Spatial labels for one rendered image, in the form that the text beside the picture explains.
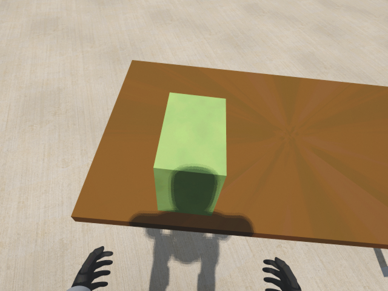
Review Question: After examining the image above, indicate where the carton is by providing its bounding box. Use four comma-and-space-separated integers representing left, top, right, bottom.
153, 93, 227, 216

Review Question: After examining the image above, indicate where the table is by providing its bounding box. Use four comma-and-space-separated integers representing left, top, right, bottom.
71, 60, 388, 277

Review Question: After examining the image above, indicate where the left robot hand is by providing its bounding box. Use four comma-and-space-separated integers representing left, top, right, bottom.
72, 246, 113, 291

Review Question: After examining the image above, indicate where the right robot hand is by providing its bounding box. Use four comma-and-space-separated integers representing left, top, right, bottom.
263, 257, 301, 291

